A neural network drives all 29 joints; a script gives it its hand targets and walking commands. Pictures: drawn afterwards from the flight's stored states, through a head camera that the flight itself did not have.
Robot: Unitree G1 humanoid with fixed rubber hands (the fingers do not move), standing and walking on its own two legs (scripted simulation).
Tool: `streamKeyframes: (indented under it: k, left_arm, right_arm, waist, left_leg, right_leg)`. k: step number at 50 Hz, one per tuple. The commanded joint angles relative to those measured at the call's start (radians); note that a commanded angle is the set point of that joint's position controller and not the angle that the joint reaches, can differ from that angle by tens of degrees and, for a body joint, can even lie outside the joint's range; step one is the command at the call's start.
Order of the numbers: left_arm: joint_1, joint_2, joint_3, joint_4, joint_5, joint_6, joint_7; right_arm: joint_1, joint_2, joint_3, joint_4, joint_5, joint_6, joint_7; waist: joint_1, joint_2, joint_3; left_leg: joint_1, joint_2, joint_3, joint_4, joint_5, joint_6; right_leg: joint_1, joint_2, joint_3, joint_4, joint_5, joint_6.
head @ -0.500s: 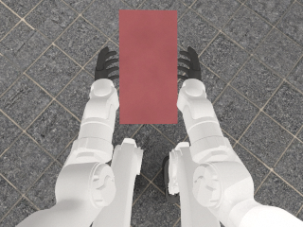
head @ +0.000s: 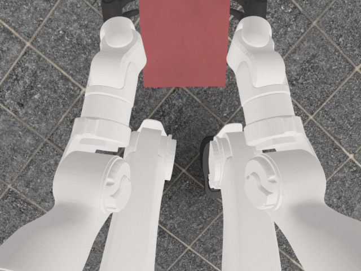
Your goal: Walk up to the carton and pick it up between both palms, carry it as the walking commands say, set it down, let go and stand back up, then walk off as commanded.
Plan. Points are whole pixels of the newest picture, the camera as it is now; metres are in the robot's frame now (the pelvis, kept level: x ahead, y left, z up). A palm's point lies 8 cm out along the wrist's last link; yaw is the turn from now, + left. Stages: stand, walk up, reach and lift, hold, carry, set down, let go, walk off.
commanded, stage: set down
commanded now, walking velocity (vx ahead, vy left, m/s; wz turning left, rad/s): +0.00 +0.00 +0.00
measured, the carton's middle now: (181, 8) +0.56 +0.03 -0.21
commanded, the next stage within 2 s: none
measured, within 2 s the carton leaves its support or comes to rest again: neither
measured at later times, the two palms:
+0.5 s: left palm (124, 17) +0.54 +0.14 -0.20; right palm (239, 8) +0.56 -0.08 -0.19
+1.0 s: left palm (127, 13) +0.56 +0.14 -0.25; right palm (239, 7) +0.58 -0.09 -0.24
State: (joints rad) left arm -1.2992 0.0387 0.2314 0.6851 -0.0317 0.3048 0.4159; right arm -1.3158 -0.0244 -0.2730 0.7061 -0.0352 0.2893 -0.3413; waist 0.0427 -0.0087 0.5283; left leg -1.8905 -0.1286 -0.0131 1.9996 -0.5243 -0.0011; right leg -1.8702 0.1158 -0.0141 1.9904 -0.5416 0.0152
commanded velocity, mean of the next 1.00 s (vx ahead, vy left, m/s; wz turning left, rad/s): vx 0.00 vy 0.00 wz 0.00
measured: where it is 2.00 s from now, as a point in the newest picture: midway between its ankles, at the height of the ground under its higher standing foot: (181, 175)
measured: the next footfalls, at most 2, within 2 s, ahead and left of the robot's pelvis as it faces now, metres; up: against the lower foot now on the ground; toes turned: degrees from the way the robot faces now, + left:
none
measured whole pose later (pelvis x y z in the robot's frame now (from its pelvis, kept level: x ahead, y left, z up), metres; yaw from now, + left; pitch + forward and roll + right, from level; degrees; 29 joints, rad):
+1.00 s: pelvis +0.03 -0.01 -0.08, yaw -1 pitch +28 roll +0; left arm -1.46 0.20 0.15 0.99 -0.11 0.22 0.23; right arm -1.52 -0.16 -0.18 1.03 0.01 0.22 -0.22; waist 0.05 -0.04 0.52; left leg -2.13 -0.10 0.03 2.27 -0.64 0.00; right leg -2.14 0.15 -0.02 2.28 -0.63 0.00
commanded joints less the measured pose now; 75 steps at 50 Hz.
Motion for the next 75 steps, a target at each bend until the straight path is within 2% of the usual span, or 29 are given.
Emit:
streamKeyframes:
  k: [1, 2, 3, 7, 11, 12, 13, 17, 18, 22, 24, 27, 28, 31, 32, 33, 36, 37, 38, 46, 49, 53, 58, 63, 65, 66, 67, 73, 75]
  left_arm:
    - [-0.897, -1.002, -0.521, -0.146, -0.133, -0.048, -0.409]
    - [-0.928, -1.002, -0.527, -0.155, -0.145, -0.046, -0.417]
    - [-0.929, -0.999, -0.493, -0.095, -0.116, -0.043, -0.422]
    - [-0.933, -1.008, -0.374, 0.016, -0.066, -0.049, -0.452]
    - [-0.92, -0.977, -0.279, 0.098, -0.004, -0.049, -0.476]
    - [-0.977, -0.989, -0.306, 0.022, -0.024, -0.06, -0.48]
    - [-0.979, -0.996, -0.305, 0.017, -0.018, -0.063, -0.48]
    - [-0.946, -1.007, -0.353, 0.034, -0.054, -0.067, -0.49]
    - [-0.964, -0.998, -0.367, -0.004, -0.062, -0.075, -0.492]
    - [-1.026, -0.97, -0.449, -0.097, -0.133, -0.098, -0.48]
    - [-1.031, -0.959, -0.457, -0.104, -0.14, -0.106, -0.48]
    - [-0.977, -0.919, -0.407, -0.003, -0.109, -0.114, -0.486]
    - [-0.957, -0.932, -0.395, -0.007, -0.106, -0.118, -0.492]
    - [-0.967, -0.938, -0.401, -0.016, -0.122, -0.129, -0.495]
    - [-0.945, -0.933, -0.398, 0.01, -0.121, -0.131, -0.495]
    - [-0.952, -0.941, -0.406, 0.008, -0.127, -0.131, -0.499]
    - [-0.969, -0.89, -0.391, -0.003, -0.137, -0.147, -0.499]
    - [-0.991, -0.873, -0.393, -0.026, -0.15, -0.154, -0.497]
    - [-0.991, -0.88, -0.395, -0.005, -0.16, -0.154, -0.496]
    - [-0.951, -0.825, -0.387, -0.013, -0.173, -0.165, -0.485]
    - [-0.936, -0.837, -0.404, -0.033, -0.173, -0.171, -0.477]
    - [-0.954, -0.804, -0.358, -0.008, -0.146, -0.172, -0.488]
    - [-0.982, -0.804, -0.368, -0.011, -0.159, -0.178, -0.495]
    - [-0.986, -0.765, -0.324, 0.046, -0.133, -0.175, -0.506]
    - [-0.958, -0.759, -0.303, 0.061, -0.113, -0.175, -0.509]
    - [-0.978, -0.76, -0.31, 0.047, -0.119, -0.181, -0.508]
    - [-0.969, -0.755, -0.294, 0.058, -0.111, -0.181, -0.508]
    - [-0.918, -0.765, -0.273, 0.11, -0.087, -0.186, -0.512]
    - [-0.945, -0.762, -0.282, 0.076, -0.094, -0.193, -0.516]
  right_arm:
    - [-0.85, 0.939, 0.562, -0.115, 0.134, -0.033, 0.35]
    - [-0.859, 0.927, 0.541, -0.11, 0.12, -0.032, 0.353]
    - [-0.82, 0.942, 0.495, -0.017, 0.104, -0.026, 0.357]
    - [-0.846, 0.942, 0.367, 0.077, 0.033, -0.033, 0.388]
    - [-0.849, 0.918, 0.283, 0.16, -0.018, -0.034, 0.414]
    - [-0.847, 0.912, 0.271, 0.145, -0.019, -0.04, 0.421]
    - [-0.826, 0.947, 0.277, 0.168, -0.019, -0.036, 0.423]
    - [-0.817, 0.932, 0.331, 0.13, -0.006, -0.045, 0.423]
    - [-0.838, 0.956, 0.355, 0.092, 0.014, -0.047, 0.423]
    - [-0.829, 0.975, 0.441, 0.039, 0.08, -0.057, 0.402]
    - [-0.825, 0.973, 0.438, 0.04, 0.092, -0.065, 0.401]
    - [-0.778, 0.938, 0.378, 0.161, 0.076, -0.067, 0.415]
    - [-0.745, 0.961, 0.369, 0.168, 0.061, -0.071, 0.416]
    - [-0.764, 0.936, 0.353, 0.166, 0.065, -0.088, 0.414]
    - [-0.771, 0.917, 0.36, 0.148, 0.068, -0.095, 0.412]
    - [-0.761, 0.916, 0.35, 0.162, 0.061, -0.094, 0.411]
    - [-0.759, 0.891, 0.345, 0.182, 0.065, -0.106, 0.408]
    - [-0.773, 0.903, 0.353, 0.166, 0.072, -0.105, 0.407]
    - [-0.765, 0.882, 0.35, 0.172, 0.072, -0.111, 0.402]
    - [-0.763, 0.911, 0.391, 0.149, 0.12, -0.12, 0.404]
    - [-0.78, 0.892, 0.425, 0.122, 0.158, -0.128, 0.406]
    - [-0.734, 0.899, 0.389, 0.214, 0.129, -0.117, 0.409]
    - [-0.792, 0.857, 0.38, 0.167, 0.136, -0.138, 0.398]
    - [-0.773, 0.823, 0.333, 0.24, 0.097, -0.131, 0.399]
    - [-0.796, 0.821, 0.328, 0.229, 0.102, -0.134, 0.408]
    - [-0.777, 0.826, 0.326, 0.237, 0.097, -0.136, 0.407]
    - [-0.789, 0.818, 0.327, 0.239, 0.101, -0.138, 0.409]
    - [-0.787, 0.789, 0.312, 0.262, 0.086, -0.149, 0.422]
    - [-0.766, 0.797, 0.308, 0.275, 0.079, -0.148, 0.423]
  waist:
    - [0.026, 0.013, -2.085]
    - [-0.003, -0.001, -2.073]
    - [0.014, 0.019, -1.988]
    - [-0.013, -0.003, -1.789]
    - [0.019, 0.019, -1.656]
    - [-0.016, 0.016, -1.721]
    - [0.009, 0.022, -1.762]
    - [-0.021, 0.015, -1.781]
    - [0.004, 0.017, -1.843]
    - [0.02, -0.012, -1.958]
    - [0.024, 0.01, -1.953]
    - [0.049, 0.021, -1.69]
    - [0.027, -0.012, -1.68]
    - [0.017, 0.015, -1.706]
    - [0.036, 0.026, -1.693]
    - [0.018, 0.009, -1.695]
    - [0.037, 0.01, -1.591]
    - [0.025, -0.021, -1.596]
    - [0.022, 0.0, -1.593]
    - [0.058, -0.04, -1.567]
    - [0.081, -0.002, -1.577]
    - [0.077, -0.036, -1.441]
    - [0.067, 0.001, -1.448]
    - [0.039, -0.032, -1.308]
    - [0.065, -0.034, -1.26]
    - [0.044, -0.031, -1.278]
    - [0.066, -0.023, -1.273]
    - [0.07, -0.03, -1.201]
    - [0.054, -0.044, -1.21]
  left_leg:
    - [0.831, -0.038, -0.032, -0.176, 0.353, -0.013]
    - [0.813, -0.039, -0.038, -0.169, 0.331, -0.014]
    - [0.762, -0.04, -0.031, -0.177, 0.268, -0.014]
    - [0.611, -0.037, -0.022, -0.163, 0.131, -0.004]
    - [0.52, -0.04, 0.008, -0.138, 0.102, -0.003]
    - [0.558, -0.035, -0.012, -0.13, 0.139, -0.003]
    - [0.578, -0.046, 0.005, -0.12, 0.179, -0.007]
    - [0.553, -0.045, 0.02, -0.072, 0.255, -0.009]
    - [0.582, -0.049, 0.025, -0.067, 0.296, -0.009]
    - [0.605, -0.048, 0.016, -0.02, 0.383, -0.006]
    - [0.599, -0.043, 0.018, -0.001, 0.409, -0.002]
    - [0.49, -0.039, 0.016, 0.003, 0.345, 0.011]
    - [0.47, -0.042, 0.016, 0.011, 0.353, 0.013]
    - [0.494, -0.04, 0.014, 0.036, 0.398, 0.004]
    - [0.487, -0.042, 0.028, 0.053, 0.403, 0.001]
    - [0.478, -0.038, 0.018, 0.053, 0.4, -0.001]
    - [0.402, -0.035, 0.018, 0.065, 0.382, 0.005]
    - [0.408, -0.036, 0.008, 0.071, 0.395, 0.008]
    - [0.424, -0.035, 0.008, 0.071, 0.404, 0.003]
    - [0.481, -0.03, -0.008, 0.103, 0.489, 0.006]
    - [0.524, -0.023, -0.007, 0.12, 0.531, 0.003]
    - [0.372, -0.026, 0.007, 0.112, 0.434, 0.011]
    - [0.369, -0.025, 0.006, 0.129, 0.434, 0.01]
    - [0.263, -0.021, 0.008, 0.116, 0.339, 0.014]
    - [0.241, -0.025, 0.009, 0.119, 0.335, 0.021]
    - [0.25, -0.024, 0.013, 0.121, 0.335, 0.015]
    - [0.249, -0.02, 0.014, 0.126, 0.34, 0.016]
    - [0.234, -0.023, 0.009, 0.121, 0.347, 0.015]
    - [0.227, -0.021, 0.007, 0.13, 0.358, 0.012]
  right_leg:
    - [0.619, 0.058, 0.04, -0.125, 0.271, -0.036]
    - [0.604, 0.055, 0.027, -0.107, 0.262, -0.035]
    - [0.567, 0.055, 0.034, -0.112, 0.208, -0.043]
    - [0.449, 0.054, 0.029, -0.095, 0.1, -0.046]
    - [0.363, 0.053, 0.027, -0.074, 0.055, -0.055]
    - [0.376, 0.051, 0.02, -0.058, 0.107, -0.049]
    - [0.388, 0.057, 0.014, -0.046, 0.128, -0.051]
    - [0.41, 0.057, 0.006, -0.018, 0.195, -0.05]
    - [0.446, 0.058, 0.005, -0.011, 0.236, -0.047]
    - [0.512, 0.063, 0.013, 0.025, 0.32, -0.042]
    - [0.49, 0.068, 0.017, 0.041, 0.342, -0.042]
    - [0.33, 0.07, 0.024, 0.052, 0.259, -0.046]
    - [0.349, 0.079, 0.023, 0.057, 0.275, -0.045]
    - [0.334, 0.073, 0.011, 0.089, 0.308, -0.048]
    - [0.326, 0.074, 0.02, 0.088, 0.308, -0.049]
    - [0.333, 0.073, 0.012, 0.097, 0.315, -0.048]
    - [0.297, 0.067, 0.023, 0.119, 0.306, -0.051]
    - [0.305, 0.071, 0.023, 0.125, 0.317, -0.048]
    - [0.306, 0.072, 0.019, 0.127, 0.324, -0.051]
    - [0.286, 0.079, 0.021, 0.152, 0.358, -0.046]
    - [0.263, 0.078, 0.026, 0.16, 0.378, -0.048]
    - [0.286, 0.08, 0.046, 0.147, 0.341, -0.054]
    - [0.284, 0.076, 0.057, 0.16, 0.35, -0.057]
    - [0.264, 0.076, 0.06, 0.145, 0.282, -0.062]
    - [0.224, 0.073, 0.068, 0.146, 0.275, -0.061]
    - [0.238, 0.077, 0.068, 0.142, 0.281, -0.064]
    - [0.24, 0.072, 0.072, 0.146, 0.279, -0.064]
    - [0.183, 0.074, 0.067, 0.144, 0.271, -0.057]
    - [0.2, 0.073, 0.066, 0.149, 0.286, -0.059]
